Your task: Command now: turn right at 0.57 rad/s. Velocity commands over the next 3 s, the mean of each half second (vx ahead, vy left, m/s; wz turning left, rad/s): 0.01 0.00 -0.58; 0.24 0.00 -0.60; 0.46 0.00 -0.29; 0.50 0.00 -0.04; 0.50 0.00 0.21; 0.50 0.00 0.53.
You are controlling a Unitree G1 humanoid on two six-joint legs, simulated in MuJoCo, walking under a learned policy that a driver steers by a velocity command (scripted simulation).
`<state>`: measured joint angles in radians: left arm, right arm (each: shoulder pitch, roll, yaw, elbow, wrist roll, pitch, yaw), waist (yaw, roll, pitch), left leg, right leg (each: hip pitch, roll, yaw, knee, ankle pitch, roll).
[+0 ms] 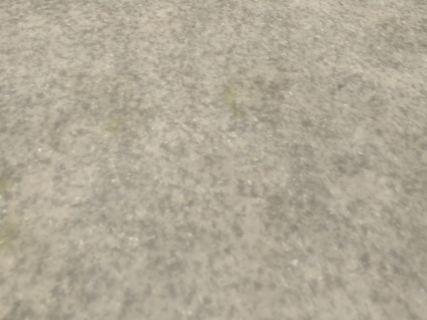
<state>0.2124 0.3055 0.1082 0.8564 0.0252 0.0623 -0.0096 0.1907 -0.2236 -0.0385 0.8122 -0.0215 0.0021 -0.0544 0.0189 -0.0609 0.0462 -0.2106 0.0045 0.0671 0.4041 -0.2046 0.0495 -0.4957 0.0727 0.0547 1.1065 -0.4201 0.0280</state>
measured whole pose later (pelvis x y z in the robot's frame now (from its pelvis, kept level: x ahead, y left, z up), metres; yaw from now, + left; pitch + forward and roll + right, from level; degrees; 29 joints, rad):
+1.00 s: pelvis +0.06 -0.05 +0.00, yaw -35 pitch +1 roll +0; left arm 0.28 0.32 0.08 0.76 0.04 0.00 -0.05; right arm 0.28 -0.27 -0.03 0.75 -0.03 -0.04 -0.02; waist 0.01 -0.05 -0.01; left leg -0.14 -0.03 0.01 0.38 -0.25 0.04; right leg -0.47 0.09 0.11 1.00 -0.34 -0.04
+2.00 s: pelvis +0.47 -0.42 -0.01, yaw -43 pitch +0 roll +0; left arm 0.33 0.25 0.03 0.95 0.02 -0.07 0.00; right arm 0.21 -0.25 -0.04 0.86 -0.02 -0.06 0.01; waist 0.02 -0.02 0.06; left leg -0.30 -0.05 0.10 0.48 -0.18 0.10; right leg -0.32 0.02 0.01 1.16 -0.35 -0.09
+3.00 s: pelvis +0.87 -0.72 -0.03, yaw -17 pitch +1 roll -1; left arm 0.37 0.23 0.05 0.94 0.02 -0.05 0.01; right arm 0.07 -0.25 -0.06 0.78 -0.04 -0.02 0.04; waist 0.04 0.00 0.07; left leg -0.44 -0.06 0.11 0.64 -0.21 0.14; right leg -0.16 -0.11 -0.17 1.03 -0.46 0.01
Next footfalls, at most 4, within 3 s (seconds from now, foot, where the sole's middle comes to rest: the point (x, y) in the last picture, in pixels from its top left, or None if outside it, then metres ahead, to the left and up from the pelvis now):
0.32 right None -0.01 -0.12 -0.78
0.86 left None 0.12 0.03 -0.78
1.32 right None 0.23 -0.33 -0.78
1.86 left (339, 292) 0.58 -0.43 -0.78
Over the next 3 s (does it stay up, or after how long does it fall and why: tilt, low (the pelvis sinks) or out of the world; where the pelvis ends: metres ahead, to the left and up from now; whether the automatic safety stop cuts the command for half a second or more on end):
stays up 0.87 -0.72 -0.03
